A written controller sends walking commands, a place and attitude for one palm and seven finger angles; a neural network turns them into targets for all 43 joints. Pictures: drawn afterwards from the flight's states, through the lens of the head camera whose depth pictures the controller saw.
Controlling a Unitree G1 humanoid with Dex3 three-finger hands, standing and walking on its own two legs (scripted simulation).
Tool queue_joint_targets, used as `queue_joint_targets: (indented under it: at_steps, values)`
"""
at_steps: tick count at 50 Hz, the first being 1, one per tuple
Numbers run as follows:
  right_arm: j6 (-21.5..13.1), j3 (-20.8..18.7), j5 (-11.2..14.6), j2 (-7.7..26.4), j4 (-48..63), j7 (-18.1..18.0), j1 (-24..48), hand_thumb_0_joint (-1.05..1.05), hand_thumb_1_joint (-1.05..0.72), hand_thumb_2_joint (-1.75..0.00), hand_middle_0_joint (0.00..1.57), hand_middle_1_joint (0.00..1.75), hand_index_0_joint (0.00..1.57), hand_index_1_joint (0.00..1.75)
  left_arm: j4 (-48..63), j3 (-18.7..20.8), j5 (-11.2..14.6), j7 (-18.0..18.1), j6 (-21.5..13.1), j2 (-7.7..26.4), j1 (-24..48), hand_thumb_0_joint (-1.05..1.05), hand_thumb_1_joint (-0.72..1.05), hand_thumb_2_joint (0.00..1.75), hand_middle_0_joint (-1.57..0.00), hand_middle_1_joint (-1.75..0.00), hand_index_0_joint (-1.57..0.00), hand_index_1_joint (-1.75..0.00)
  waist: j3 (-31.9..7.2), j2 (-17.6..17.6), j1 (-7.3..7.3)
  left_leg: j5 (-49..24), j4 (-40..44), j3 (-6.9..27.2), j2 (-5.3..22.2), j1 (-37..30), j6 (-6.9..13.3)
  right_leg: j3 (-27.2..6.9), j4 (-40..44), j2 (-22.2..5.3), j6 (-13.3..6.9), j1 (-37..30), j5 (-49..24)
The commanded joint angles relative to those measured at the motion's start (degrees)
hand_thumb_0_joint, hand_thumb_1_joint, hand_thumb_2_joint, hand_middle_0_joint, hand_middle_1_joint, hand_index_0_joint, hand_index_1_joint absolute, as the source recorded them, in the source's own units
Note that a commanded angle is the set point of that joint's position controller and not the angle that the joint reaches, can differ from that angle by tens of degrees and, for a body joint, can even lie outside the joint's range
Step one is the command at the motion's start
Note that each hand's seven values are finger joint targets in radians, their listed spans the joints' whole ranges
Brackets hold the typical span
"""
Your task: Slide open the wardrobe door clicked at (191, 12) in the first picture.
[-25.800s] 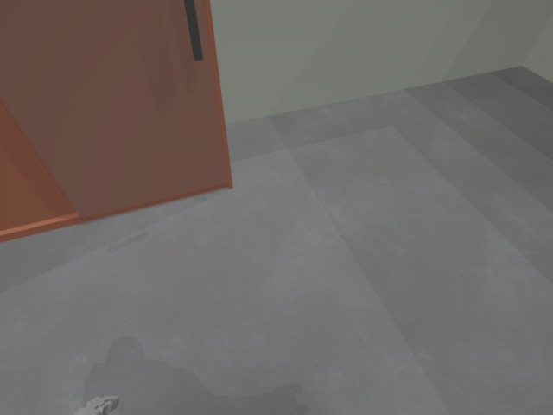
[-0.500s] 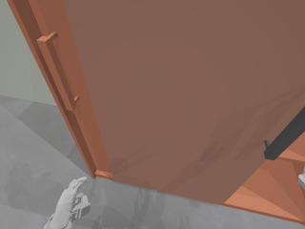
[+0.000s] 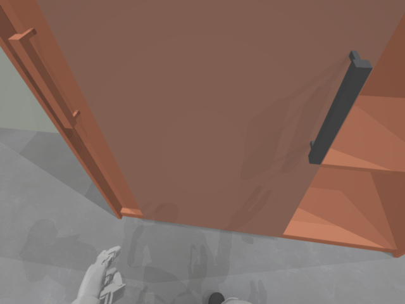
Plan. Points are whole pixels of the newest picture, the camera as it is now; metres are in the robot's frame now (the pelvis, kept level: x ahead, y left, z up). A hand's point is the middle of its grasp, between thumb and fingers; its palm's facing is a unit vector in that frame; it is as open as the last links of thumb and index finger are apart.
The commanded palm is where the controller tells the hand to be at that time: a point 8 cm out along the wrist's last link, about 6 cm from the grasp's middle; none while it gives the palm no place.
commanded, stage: step back with the hand held close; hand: right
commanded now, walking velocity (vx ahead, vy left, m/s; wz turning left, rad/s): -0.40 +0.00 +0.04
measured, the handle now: (331, 114) +0.50 -0.29 +0.09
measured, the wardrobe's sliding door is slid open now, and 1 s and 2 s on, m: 0.53 0.53 0.53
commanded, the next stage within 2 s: stop stepping back and stand still in 0.32 s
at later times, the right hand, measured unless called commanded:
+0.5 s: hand out of the picture +0.09 -0.40 +0.19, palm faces +0.42 +0.88 -0.22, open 7.5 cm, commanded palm +0.00 -0.43 +0.18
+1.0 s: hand out of the picture -0.09 -0.47 +0.19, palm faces +0.29 +0.82 -0.49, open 7.5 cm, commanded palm -0.13 -0.53 +0.18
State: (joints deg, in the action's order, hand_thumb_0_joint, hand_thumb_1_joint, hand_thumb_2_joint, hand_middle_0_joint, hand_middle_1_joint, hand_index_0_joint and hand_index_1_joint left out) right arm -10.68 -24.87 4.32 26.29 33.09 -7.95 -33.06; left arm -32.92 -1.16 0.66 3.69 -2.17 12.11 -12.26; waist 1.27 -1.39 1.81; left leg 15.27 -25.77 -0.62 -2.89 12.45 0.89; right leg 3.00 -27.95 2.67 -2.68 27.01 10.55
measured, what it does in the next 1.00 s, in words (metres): walks backwards: left foot, then right foot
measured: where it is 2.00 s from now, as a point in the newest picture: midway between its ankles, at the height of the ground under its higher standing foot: outside the picture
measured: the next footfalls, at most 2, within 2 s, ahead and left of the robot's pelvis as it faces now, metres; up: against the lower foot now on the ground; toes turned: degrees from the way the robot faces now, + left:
left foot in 0.26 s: -0.02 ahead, +0.11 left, +0.00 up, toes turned +2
right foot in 0.36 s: +0.06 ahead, -0.15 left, +0.00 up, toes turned +4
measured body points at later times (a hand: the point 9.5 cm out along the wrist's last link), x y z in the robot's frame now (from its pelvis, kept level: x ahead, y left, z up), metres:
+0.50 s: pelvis -0.14 -0.13 -0.01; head -0.11 -0.22 +0.43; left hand +0.04 +0.06 -0.07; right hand +0.06 -0.45 +0.20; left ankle -0.15 +0.04 -0.63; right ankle +0.02 -0.16 -0.73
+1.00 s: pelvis -0.29 -0.24 +0.00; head -0.29 -0.28 +0.44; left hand -0.17 -0.01 -0.08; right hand -0.11 -0.51 +0.22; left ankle -0.35 -0.15 -0.73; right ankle -0.19 -0.35 -0.71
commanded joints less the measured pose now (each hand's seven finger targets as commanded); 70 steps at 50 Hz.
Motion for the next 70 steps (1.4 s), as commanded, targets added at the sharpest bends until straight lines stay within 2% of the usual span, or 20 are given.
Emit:
queue_joint_targets:
  at_steps: [1, 5, 9, 12, 13, 16, 17, 20, 27, 29, 30, 32, 34, 36, 38, 46, 50, 58, 62, 70]
  values:
    - [-3.3, -3.7, -0.6, 8.3, 9.4, -2.3, 9.6, 0.00, -0.90, -0.90, 0.20, 0.30, 0.20, 0.30, 5.9, 3.7, -0.5, 1.4, -4.0, 7.9, 3.6, 0.00, 0.90, 0.90, -0.20, -0.30, -0.20, -0.30, -4.4, 6.7, -3.10, 12.8, 11.7, 11.6, 13.4, 25.0, 6.6, -10.1, -10.5, -5.0, 2.0, -25.0, 8.5]
    - [-4.2, -6.3, -1.8, 11.7, 14.2, -2.3, 18.0, 0.00, -0.90, -0.90, 0.20, 0.30, 0.20, 0.30, 7.8, 3.0, -0.9, 2.3, -5.7, 9.7, 9.3, 0.00, 0.90, 0.90, -0.20, -0.30, -0.20, -0.30, -4.4, -18.8, 0.09, 15.5, -24.2, 0.2, -6.0, 0.4, 0.4, -31.7, 30.3, -18.5, 3.3, 2.5, 39.1]
    - [-5.5, -7.5, 0.0, 10.3, 13.5, -0.3, 7.8, 0.00, -0.90, -0.90, 0.20, 0.30, 0.20, 0.30, 7.1, 5.8, -0.3, -1.3, -7.3, 6.3, 6.3, 0.00, 0.90, 0.90, -0.20, -0.30, -0.20, -0.30, -13.0, -14.3, 2.93, 18.2, -22.1, -6.6, -6.4, -5.5, 3.1, -4.1, 20.1, -7.3, 15.2, -6.6, 13.5]
    - [-8.5, -7.1, 0.6, 10.4, 14.3, 0.0, 1.0, 0.00, -0.90, -0.90, 0.20, 0.30, 0.20, 0.30, 5.5, 5.6, 2.3, -2.7, -7.2, 5.9, 5.1, 0.00, 0.90, 0.90, -0.20, -0.30, -0.20, -0.30, -4.0, 24.4, 1.19, 12.1, 13.9, 22.1, 25.7, 31.5, 15.1, -12.6, -56.4, -1.4, 10.1, -18.4, 19.0]
    - [-8.4, -9.4, 0.5, 10.8, 17.1, 0.2, 9.2, 0.00, -0.90, -0.90, 0.20, 0.30, 0.20, 0.30, 5.4, 4.4, 0.6, -3.5, -6.3, 4.3, 5.9, 0.00, 0.90, 0.90, -0.20, -0.30, -0.20, -0.30, -0.1, 16.7, -0.18, 0.3, 8.9, 23.0, 29.9, 24.0, 18.0, -17.6, -66.1, -3.6, 6.9, 0.1, 25.6]
    - [-6.0, -6.7, -1.4, 10.9, 13.7, 1.3, 25.7, 0.00, -0.90, -0.90, 0.20, 0.30, 0.20, 0.30, 3.6, 4.1, 0.0, -1.7, -5.7, 8.5, 6.4, 0.00, 0.90, 0.90, -0.20, -0.30, -0.20, -0.30, 3.5, -2.9, -5.04, -5.2, -21.1, 4.6, 10.0, 21.4, 1.6, -13.1, 0.2, -6.7, 4.7, -12.5, 7.6]
    - [-6.0, -6.9, -2.0, 11.2, 15.7, 0.6, 25.2, 0.00, -0.90, -0.90, 0.20, 0.30, 0.20, 0.30, 4.7, 5.2, -0.6, -1.0, -6.7, 10.7, 8.5, 0.00, 0.90, 0.90, -0.20, -0.30, -0.20, -0.30, 0.1, -28.8, -2.11, 22.2, -38.9, -0.2, -0.7, 22.2, -0.4, -25.7, 12.0, -18.6, 1.1, -9.6, -4.0]
    - [-7.1, -7.8, 0.0, 11.9, 15.4, 1.6, 23.9, 0.00, -0.90, -0.90, 0.20, 0.30, 0.20, 0.30, 4.1, 5.3, -1.4, -2.0, -9.4, 8.0, 6.1, 0.00, 0.90, 0.90, -0.20, -0.30, -0.20, -0.30, -6.1, -15.4, -2.40, 19.9, -56.2, 7.1, -6.2, 14.1, -1.1, -36.6, 21.7, -20.6, 5.9, 1.4, 33.9]
    - [-3.2, -7.5, 0.6, 9.1, 21.4, 1.1, 1.6, 0.00, -0.90, -0.90, 0.20, 0.30, 0.20, 0.30, 6.2, 7.3, -0.5, -5.3, -7.3, 2.7, 3.7, 0.00, 0.90, 0.90, -0.20, -0.30, -0.20, -0.30, -13.2, -18.1, 3.88, 27.4, -9.0, -12.5, -7.1, -14.5, 6.5, 6.5, 7.0, 2.3, 25.1, -3.0, 14.1]
    - [-3.0, -5.6, -0.5, 6.7, 19.9, 1.4, -0.2, 0.00, -0.90, -0.90, 0.20, 0.30, 0.20, 0.30, 4.1, 7.8, 2.1, -5.2, -5.4, 3.4, 0.4, 0.00, 0.90, 0.90, -0.20, -0.30, -0.20, -0.30, -9.2, 28.2, -1.87, -2.3, 0.9, 6.9, 18.2, 13.5, 13.8, -13.1, -71.8, 0.6, -7.8, -1.8, 28.9]
    - [-3.4, -11.9, 1.5, 10.8, 24.7, 1.0, 5.5, 0.00, -0.90, -0.90, 0.20, 0.30, 0.20, 0.30, 6.0, 4.7, -0.2, -5.2, -4.7, 1.8, 3.4, 0.00, 0.90, 0.90, -0.20, -0.30, -0.20, -0.30, -9.3, 10.3, -3.25, -1.1, 0.7, 13.3, 24.3, 11.2, 17.1, -20.4, -74.2, -5.2, -3.0, 7.9, 27.5]
    - [-5.9, -16.5, 0.1, 16.7, 7.7, -1.8, 17.4, 0.00, -0.90, -0.90, 0.20, 0.30, 0.20, 0.30, 5.0, 0.1, -4.4, -3.7, -3.8, 1.1, 2.8, 0.00, 0.90, 0.90, -0.20, -0.30, -0.20, -0.30, 1.7, 5.5, -4.85, -0.4, 0.4, 8.7, 21.4, 6.1, -6.1, -9.5, -37.7, -10.4, 2.5, 12.7, 20.7]
    - [-2.8, -5.7, -1.8, 6.7, -3.4, -1.2, 25.3, 0.00, -0.90, -0.90, 0.20, 0.30, 0.20, 0.30, 2.4, 5.6, -0.4, -2.5, -4.2, 7.1, 3.8, 0.00, 0.90, 0.90, -0.20, -0.30, -0.20, -0.30, 0.8, 5.7, -5.01, 14.4, -5.8, 1.6, 12.3, 17.7, 4.5, -3.5, -13.4, -6.0, 1.7, -11.9, 9.9]
    - [-3.2, -5.7, -1.6, 10.2, 5.3, -0.8, 24.4, 0.00, -0.90, -0.90, 0.20, 0.30, 0.20, 0.30, 4.8, 6.1, -0.2, -0.8, -5.9, 9.9, 5.6, 0.00, 0.90, 0.90, -0.20, -0.30, -0.20, -0.30, 2.8, -19.8, -2.81, 21.2, -31.3, -4.3, 0.5, 24.2, -1.0, -29.8, 12.4, -19.7, -1.6, -11.7, 17.1]
    - [-5.1, -9.0, -0.5, 12.7, 7.5, 1.3, 19.9, 0.00, -0.90, -0.90, 0.20, 0.30, 0.20, 0.30, 4.3, 5.5, -1.6, -2.2, -7.3, 6.7, 5.4, 0.00, 0.90, 0.90, -0.20, -0.30, -0.20, -0.30, 2.5, -12.3, -3.61, 12.4, -46.6, 3.7, -0.9, 20.0, -2.4, -43.7, 23.3, -23.0, -2.6, -1.0, 36.4]
    - [-2.5, -8.9, -0.8, 10.4, 17.5, -0.4, -1.9, 0.00, -0.90, -0.90, 0.20, 0.30, 0.20, 0.30, 7.6, 5.5, -1.5, -3.6, -3.8, 4.6, 6.0, 0.00, 0.90, 0.90, -0.20, -0.30, -0.20, -0.30, -9.8, -16.8, 0.21, 18.9, -8.6, -7.3, -5.7, -20.5, 3.4, -10.3, 10.1, -12.6, 2.2, 10.2, 29.8]
    - [-2.3, -14.7, -0.8, 15.5, 13.9, -2.8, 13.6, 0.00, -0.90, -0.90, 0.20, 0.30, 0.20, 0.30, 4.8, 4.1, -1.2, -0.9, -3.3, 4.5, 5.2, 0.00, 0.90, 0.90, -0.20, -0.30, -0.20, -0.30, 0.3, 3.4, -3.72, 9.6, 17.1, 24.8, 23.5, 3.1, 17.8, -5.1, -51.1, -4.8, 3.1, 15.4, 13.6]
    - [-3.0, -0.4, -2.1, 4.8, 5.5, -2.8, 16.2, 0.00, -0.90, -0.90, 0.20, 0.30, 0.20, 0.30, 4.1, 3.8, -0.7, 1.6, -6.1, 5.9, 5.0, 0.00, 0.90, 0.90, -0.20, -0.30, -0.20, -0.30, -0.8, 5.5, -2.94, 13.0, 1.7, 3.5, 11.8, 6.2, 6.8, 4.3, -2.8, -4.8, 1.0, -14.9, 8.0]
    - [-5.7, -6.4, -1.4, 10.7, 12.3, -1.9, 15.0, 0.00, -0.90, -0.90, 0.20, 0.30, 0.20, 0.30, 4.6, 4.3, -1.0, 0.3, -7.9, 6.3, 4.4, 0.00, 0.90, 0.90, -0.20, -0.30, -0.20, -0.30, -1.7, -13.3, -3.16, 15.5, -33.5, 0.7, 2.3, 19.7, -1.0, -31.7, 18.6, -25.0, -7.5, -18.4, 17.5]
    - [-3.3, -8.8, -1.8, 8.2, 3.2, -1.9, 0.3, 0.00, -0.90, -0.90, 0.20, 0.30, 0.20, 0.30, 6.8, 4.3, -0.6, -1.5, -6.5, 5.4, 3.2, 0.00, 0.90, 0.90, -0.20, -0.30, -0.20, -0.30, -2.9, 1.3, -0.87, 10.8, 3.2, 3.1, 5.2, -10.1, 2.1, 0.7, -8.6, -9.6, 0.4, 4.8, 23.8]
